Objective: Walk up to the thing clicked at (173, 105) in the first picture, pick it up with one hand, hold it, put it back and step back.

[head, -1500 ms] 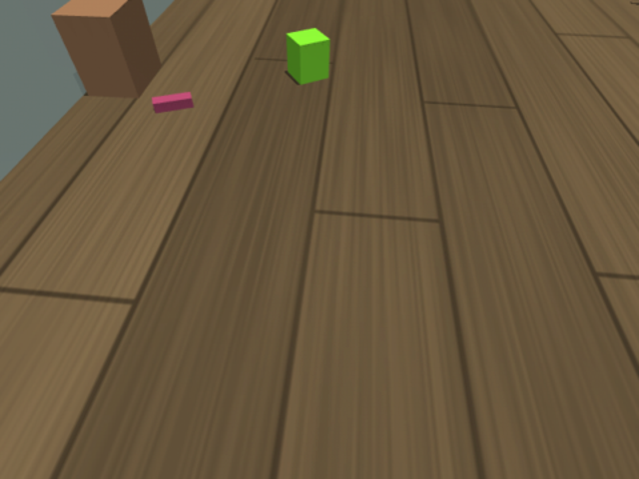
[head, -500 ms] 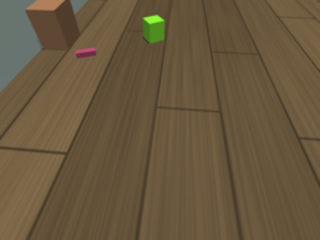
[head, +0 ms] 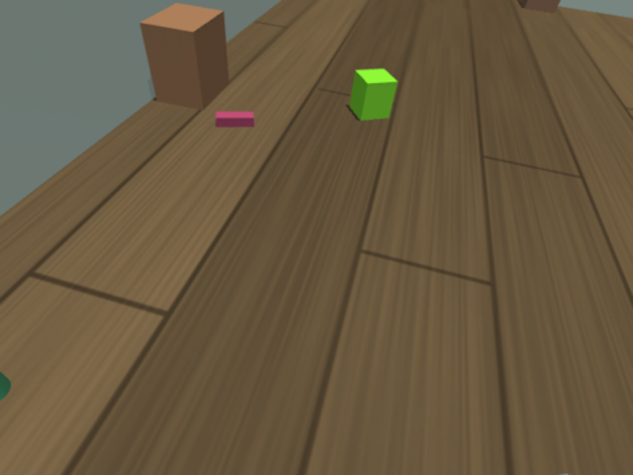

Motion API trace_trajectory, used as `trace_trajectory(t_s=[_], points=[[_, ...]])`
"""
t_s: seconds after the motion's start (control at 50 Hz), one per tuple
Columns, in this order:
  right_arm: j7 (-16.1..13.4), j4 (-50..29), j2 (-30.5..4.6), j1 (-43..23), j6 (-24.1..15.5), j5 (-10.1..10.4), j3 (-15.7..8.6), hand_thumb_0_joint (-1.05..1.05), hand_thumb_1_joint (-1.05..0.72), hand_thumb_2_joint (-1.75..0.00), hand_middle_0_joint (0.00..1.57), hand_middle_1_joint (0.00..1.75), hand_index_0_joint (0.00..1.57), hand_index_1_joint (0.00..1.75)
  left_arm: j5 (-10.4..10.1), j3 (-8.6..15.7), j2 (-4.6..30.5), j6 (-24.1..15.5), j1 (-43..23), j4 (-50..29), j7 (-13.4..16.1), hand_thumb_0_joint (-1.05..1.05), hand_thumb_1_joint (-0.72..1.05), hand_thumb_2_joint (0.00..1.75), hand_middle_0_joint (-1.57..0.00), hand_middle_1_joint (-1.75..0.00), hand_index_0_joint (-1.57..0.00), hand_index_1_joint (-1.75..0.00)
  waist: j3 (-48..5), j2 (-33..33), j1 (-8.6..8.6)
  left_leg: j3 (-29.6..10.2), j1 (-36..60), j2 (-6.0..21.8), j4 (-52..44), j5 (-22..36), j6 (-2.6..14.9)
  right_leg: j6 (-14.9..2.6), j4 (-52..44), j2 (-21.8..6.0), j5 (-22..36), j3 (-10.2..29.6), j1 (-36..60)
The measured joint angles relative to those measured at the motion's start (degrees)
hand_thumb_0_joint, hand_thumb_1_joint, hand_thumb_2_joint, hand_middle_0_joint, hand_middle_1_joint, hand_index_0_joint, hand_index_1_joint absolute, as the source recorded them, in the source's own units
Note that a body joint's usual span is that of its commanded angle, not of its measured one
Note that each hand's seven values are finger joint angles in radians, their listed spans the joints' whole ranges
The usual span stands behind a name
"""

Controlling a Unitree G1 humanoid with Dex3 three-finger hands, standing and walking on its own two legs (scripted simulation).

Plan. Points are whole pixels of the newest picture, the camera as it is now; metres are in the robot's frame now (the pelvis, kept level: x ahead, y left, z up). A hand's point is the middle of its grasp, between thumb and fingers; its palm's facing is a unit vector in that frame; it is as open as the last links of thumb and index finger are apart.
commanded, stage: walk up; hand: left
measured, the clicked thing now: (235, 119) +2.17 +0.44 -0.72
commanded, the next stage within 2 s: none
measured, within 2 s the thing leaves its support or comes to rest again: neither
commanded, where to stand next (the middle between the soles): +1.79 +0.09 m, yaw +10 degrees
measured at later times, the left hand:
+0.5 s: hand (164, 304) +0.41 +0.27 -0.11, palm faces +0.09 -0.93 -0.36, open 7.4 cm
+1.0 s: hand (168, 247) +0.58 +0.31 -0.15, palm faces +0.15 -0.93 -0.32, open 7.4 cm
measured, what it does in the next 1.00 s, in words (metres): walks ahead: right foot, then left foot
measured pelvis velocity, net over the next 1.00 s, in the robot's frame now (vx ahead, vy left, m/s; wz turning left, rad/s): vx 0.60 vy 0.03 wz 0.15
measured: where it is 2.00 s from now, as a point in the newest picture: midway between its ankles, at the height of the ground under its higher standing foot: (295, 247)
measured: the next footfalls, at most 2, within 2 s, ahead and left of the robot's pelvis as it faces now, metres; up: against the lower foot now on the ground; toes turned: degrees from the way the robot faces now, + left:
right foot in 0.42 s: +0.44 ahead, -0.13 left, +0.00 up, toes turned -1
left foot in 0.86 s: +0.69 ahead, +0.16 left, +0.00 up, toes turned +14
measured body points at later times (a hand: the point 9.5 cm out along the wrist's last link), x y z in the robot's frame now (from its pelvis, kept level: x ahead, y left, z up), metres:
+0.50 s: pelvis +0.30 -0.02 +0.00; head +0.31 -0.03 +0.45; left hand +0.40 +0.31 -0.08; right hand +0.34 -0.34 -0.13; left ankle +0.11 +0.12 -0.65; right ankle +0.40 -0.12 -0.72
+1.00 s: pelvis +0.60 +0.03 +0.01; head +0.62 +0.06 +0.46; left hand +0.57 +0.36 -0.12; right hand +0.79 -0.25 -0.07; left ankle +0.65 +0.15 -0.72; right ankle +0.53 -0.12 -0.64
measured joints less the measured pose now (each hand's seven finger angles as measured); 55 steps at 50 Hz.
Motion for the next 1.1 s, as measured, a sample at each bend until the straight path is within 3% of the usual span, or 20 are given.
trace_trajectory(t_s=[0.06,0.1,0.24,0.36,0.42,0.46,0.52,0.56,0.64,0.74,0.82,0.86,0.9,0.94,0.98,1.02,1.1], points=[[-1.4,-1.1,1.6,1.0,-1.5,1.2,0.7,0.0,-0.9,-0.9,0.2,0.3,0.2,0.3,-0.9,-1.3,-0.5,1.1,-2.0,0.6,0.4,0.01,0.9,0.9,-0.2,-0.3,-0.2,-0.3,1.0,-1.0,-1.75,0.4,1.8,-1.9,1.0,-2.8,0.83,-1.0,24.0,3.6,1.4,6.2,-11.7],[-1.9,-1.0,3.0,2.4,-1.7,1.3,1.8,0.0,-0.9,-0.9,0.2,0.3,0.2,0.3,-1.8,-2.2,-1.2,0.4,-3.2,0.1,-0.3,0.02,0.91,0.9,-0.19,-0.3,-0.2,-0.3,1.7,-1.6,-2.04,0.8,5.8,-2.9,-3.5,-2.1,1.41,-0.62,28.0,4.5,6.1,6.1,-17.9],[-2.4,-0.5,5.1,8.0,-2.8,1.5,3.7,0.0,-0.9,-0.9,0.21,0.3,0.21,0.3,-1.9,-2.7,-4.4,0.3,-5.3,-2.7,-2.9,0.01,0.9,0.9,-0.2,-0.3,-0.2,-0.3,2.8,-0.8,-3.1,0.1,18.3,-5.3,-15.8,-2.2,1.79,2.08,12.2,2.5,16.2,5.0,-29.1],[-2.8,-0.3,4.9,11.5,-3.3,1.3,3.7,0.01,-0.9,-0.9,0.21,0.3,0.21,0.3,-2.0,-2.3,-5.8,0.5,-7.4,-3.6,-3.5,0.01,0.9,0.9,-0.2,-0.3,-0.2,-0.3,3.0,1.9,-3.86,-2.3,26.5,-4.7,-19.8,-6.7,-0.35,1.11,-1.1,2.3,24.6,5.3,-29.3],[-3.3,-0.4,4.4,12.5,-2.9,0.9,3.4,0.01,-0.9,-0.9,0.21,0.3,0.21,0.3,-2.3,-1.7,-5.8,0.0,-8.1,-4.4,-3.2,0.01,0.9,0.9,-0.2,-0.3,-0.2,-0.3,2.4,3.4,-3.67,-3.5,28.2,-2.8,-15.4,-12.6,-1.23,0.1,-4.7,3.9,23.6,3.4,-25.1],[-4.0,0.0,3.7,11.1,-2.2,0.7,3.2,0.01,-0.9,-0.9,0.21,0.3,0.21,0.3,-2.1,-0.8,-7.0,-1.3,-8.9,-4.9,-2.3,0.01,0.9,0.9,-0.2,-0.3,-0.2,-0.3,3.6,6.1,-2.7,-4.5,23.5,0.1,0.1,-15.2,0.96,0.75,-0.4,6.0,20.8,1.5,-24.3],[-4.7,0.0,3.5,7.4,-1.7,1.2,3.4,0.01,-0.9,-0.9,0.21,0.3,0.21,0.3,-2.6,-1.3,-8.5,-2.6,-7.8,-6.3,-1.3,0.01,0.9,0.9,-0.2,-0.3,-0.2,-0.3,4.9,6.6,-1.32,-8.0,10.9,-2.6,25.1,-11.0,3.32,0.61,1.2,5.9,16.1,0.3,-21.0],[-4.3,-0.6,2.8,4.8,-2.0,1.5,3.5,0.01,-0.9,-0.9,0.2,0.3,0.2,0.3,-2.6,-2.0,-9.4,-2.9,-5.8,-6.3,-0.9,0.01,0.9,0.9,-0.2,-0.3,-0.2,-0.3,5.2,7.4,-0.44,-7.3,4.1,-2.6,28.9,-5.7,3.9,0.52,-2.8,6.4,15.9,-0.5,-16.5],[-2.9,-3.4,1.9,1.0,-2.3,1.1,2.9,0.01,-0.9,-0.9,0.2,0.3,0.2,0.3,-2.4,-2.5,-9.4,-3.1,-1.0,-5.3,-0.4,0.01,0.9,0.9,-0.2,-0.3,-0.21,-0.3,4.4,7.7,0.91,-5.8,-6.1,-0.8,21.8,0.2,2.51,0.21,-10.3,7.9,15.4,-1.6,-8.9],[-1.4,-5.0,1.9,-2.4,-1.5,0.5,2.5,0.0,-0.9,-0.9,0.2,0.3,0.2,0.3,-1.7,-1.9,-7.2,-3.1,3.7,-4.6,-0.5,0.01,0.9,0.9,-0.2,-0.3,-0.21,-0.3,4.1,6.1,2.53,-3.7,-10.7,1.1,4.3,5.9,0.34,0.74,-15.6,9.0,12.6,-2.4,-1.6],[-1.1,-5.1,2.4,-4.1,-1.4,0.5,2.6,0.0,-0.9,-0.9,0.2,0.3,0.2,0.3,-1.6,-1.4,-5.0,-2.3,5.9,-4.1,-0.7,0.01,0.9,0.9,-0.2,-0.3,-0.21,-0.3,4.0,4.3,3.8,-2.2,-7.8,0.3,-5.6,10.1,0.69,1.98,-14.6,9.0,6.9,-2.8,3.1],[-1.2,-5.4,2.4,-4.3,-1.9,0.1,2.7,0.0,-0.9,-0.9,0.2,0.3,0.2,0.3,-1.8,-1.5,-4.3,-1.6,7.1,-4.0,-0.3,0.01,0.9,0.9,-0.2,-0.3,-0.21,-0.3,3.6,3.3,4.18,-1.3,-4.4,-1.2,-8.1,10.1,2.11,2.41,-9.9,7.9,2.0,-2.5,3.8],[-2.1,-6.0,3.3,-4.9,-2.7,-0.7,2.5,0.0,-0.9,-0.9,0.2,0.3,0.2,0.3,-2.3,-1.6,-4.3,-0.5,6.5,-3.5,0.6,0.01,0.9,0.9,-0.2,-0.3,-0.2,-0.3,4.6,0.9,3.45,-0.1,-4.2,-3.5,-3.4,7.4,2.68,0.88,4.7,5.0,0.2,-0.1,-0.5],[-2.6,-7.0,4.1,-4.5,-3.3,0.2,2.7,0.0,-0.9,-0.9,0.2,0.3,0.2,0.3,-2.8,-2.4,-5.0,0.1,5.5,-3.4,1.2,0.01,0.9,0.9,-0.2,-0.3,-0.2,-0.3,5.0,0.8,2.35,-0.1,-2.9,-3.8,-1.5,3.9,2.89,-0.16,20.7,6.9,1.8,4.9,-7.9],[-3.2,-7.5,5.2,-3.3,-3.4,1.1,3.5,0.0,-0.9,-0.9,0.2,0.3,0.21,0.3,-3.1,-3.1,-5.2,-0.2,4.6,-3.7,1.2,0.01,0.9,0.9,-0.2,-0.3,-0.2,-0.3,4.9,0.0,1.72,0.6,0.7,-4.0,-3.7,2.7,2.71,-0.36,28.5,7.3,5.2,7.4,-14.5],[-3.6,-7.5,5.8,-1.5,-3.6,1.6,4.2,0.0,-0.9,-0.9,0.2,0.3,0.21,0.3,-3.1,-3.2,-5.4,-0.6,3.6,-4.4,0.8,0.01,0.9,0.9,-0.2,-0.3,-0.2,-0.3,4.7,-0.5,1.16,1.1,4.5,-4.3,-6.9,2.3,2.43,0.05,28.5,6.0,7.3,7.8,-19.9],[-3.6,-6.7,5.7,2.2,-3.8,1.6,4.8,0.0,-0.9,-0.9,0.21,0.3,0.21,0.3,-2.4,-3.0,-5.6,-0.7,1.2,-6.2,-0.7,0.01,0.9,0.9,-0.2,-0.3,-0.2,-0.3,4.6,-0.4,-0.16,1.4,10.7,-4.4,-11.2,0.6,2.18,1.78,19.3,3.0,10.2,7.5,-26.9]])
